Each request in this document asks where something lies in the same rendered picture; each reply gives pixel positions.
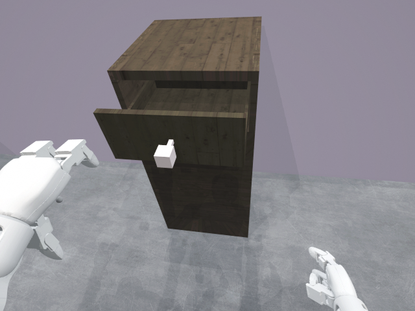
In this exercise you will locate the handle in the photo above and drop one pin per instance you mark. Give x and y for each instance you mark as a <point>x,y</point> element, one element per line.
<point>165,155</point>

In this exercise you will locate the left robot hand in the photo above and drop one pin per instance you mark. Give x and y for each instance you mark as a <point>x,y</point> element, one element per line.
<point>32,182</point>

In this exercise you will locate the drawer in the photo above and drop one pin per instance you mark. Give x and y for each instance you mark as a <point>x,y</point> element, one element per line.
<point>208,121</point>

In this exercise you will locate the robot left forearm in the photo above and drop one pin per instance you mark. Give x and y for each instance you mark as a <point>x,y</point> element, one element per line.
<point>15,236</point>

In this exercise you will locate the right robot hand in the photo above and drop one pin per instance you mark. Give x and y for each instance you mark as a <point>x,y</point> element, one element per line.
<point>325,288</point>

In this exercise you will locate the robot right forearm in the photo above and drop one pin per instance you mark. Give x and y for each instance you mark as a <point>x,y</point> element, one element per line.
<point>348,303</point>

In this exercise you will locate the cabinet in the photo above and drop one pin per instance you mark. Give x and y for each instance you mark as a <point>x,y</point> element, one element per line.
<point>201,198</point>

